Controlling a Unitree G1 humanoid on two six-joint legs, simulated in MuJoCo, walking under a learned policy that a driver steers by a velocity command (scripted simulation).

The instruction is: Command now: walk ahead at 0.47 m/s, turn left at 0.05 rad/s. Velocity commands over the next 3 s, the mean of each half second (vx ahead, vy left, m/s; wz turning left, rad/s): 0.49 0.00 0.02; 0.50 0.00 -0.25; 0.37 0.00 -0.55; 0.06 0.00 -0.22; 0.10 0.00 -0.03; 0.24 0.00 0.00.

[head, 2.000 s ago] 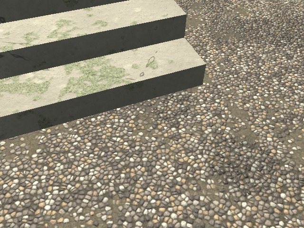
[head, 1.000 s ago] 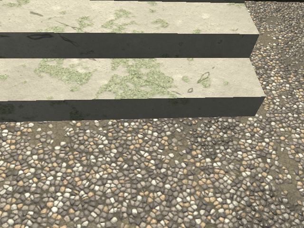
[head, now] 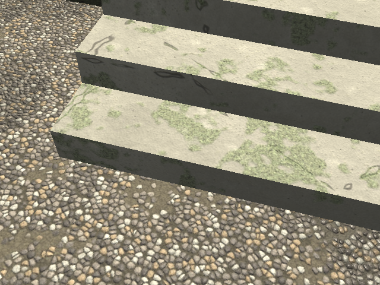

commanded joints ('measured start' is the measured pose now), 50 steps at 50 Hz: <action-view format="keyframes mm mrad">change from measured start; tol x32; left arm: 1 -155 20 -8 -104 -4 -17 -11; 12 315 254 61 -19 13 -20 -13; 50 54 26 3 -65 -4 40 36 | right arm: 1 3 -172 -40 -42 5 -16 -13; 50 -218 -166 -42 -58 -27 -46 -18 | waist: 1 -12 131 88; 10 175 183 -140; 12 120 -230 -458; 31 141 7 54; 38 -12 423 -417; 50 49 117 -13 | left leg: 1 -61 235 -100 -97 286 125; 10 54 240 -50 417 944 48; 12 -586 -23 -116 1079 -312 -37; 13 -695 20 -214 1167 -331 -21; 33 -579 122 -61 306 225 -38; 36 -148 100 -40 258 223 30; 38 407 489 -661 186 128 212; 50 -143 302 45 -53 419 131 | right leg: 1 8 34 -31 -156 115 -3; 10 520 143 -90 -282 -47 -149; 12 1186 -290 681 -362 -298 -382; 18 563 -123 280 -609 -72 -260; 29 585 -69 46 -661 -8 -205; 36 630 -48 77 -219 276 -111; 39 -6 107 141 473 -583 -33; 50 50 -14 58 214 -116 38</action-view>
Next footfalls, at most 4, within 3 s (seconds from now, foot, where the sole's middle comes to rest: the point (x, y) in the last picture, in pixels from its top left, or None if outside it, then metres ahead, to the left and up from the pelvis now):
0.20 right None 0.32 -0.13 -0.78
0.72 left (145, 254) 0.60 0.12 -0.78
1.36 right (253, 164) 0.88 -0.29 -0.62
2.08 left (205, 127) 1.07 -0.12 -0.62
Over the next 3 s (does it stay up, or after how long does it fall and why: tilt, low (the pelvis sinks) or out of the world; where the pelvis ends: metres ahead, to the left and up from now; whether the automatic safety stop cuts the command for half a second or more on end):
stays up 1.16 -0.35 0.28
